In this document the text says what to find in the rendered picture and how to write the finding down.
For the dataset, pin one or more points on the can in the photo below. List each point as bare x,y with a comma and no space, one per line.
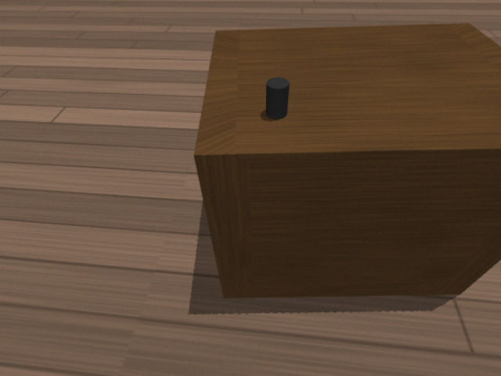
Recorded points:
277,92

